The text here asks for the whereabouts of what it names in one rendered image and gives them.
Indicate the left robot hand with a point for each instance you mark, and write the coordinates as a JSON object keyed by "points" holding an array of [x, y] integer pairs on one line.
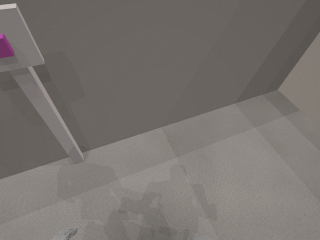
{"points": [[66, 233]]}

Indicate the button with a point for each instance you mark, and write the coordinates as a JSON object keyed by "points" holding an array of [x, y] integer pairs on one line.
{"points": [[5, 48]]}

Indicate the panel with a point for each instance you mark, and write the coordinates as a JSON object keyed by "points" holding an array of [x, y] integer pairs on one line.
{"points": [[26, 55]]}

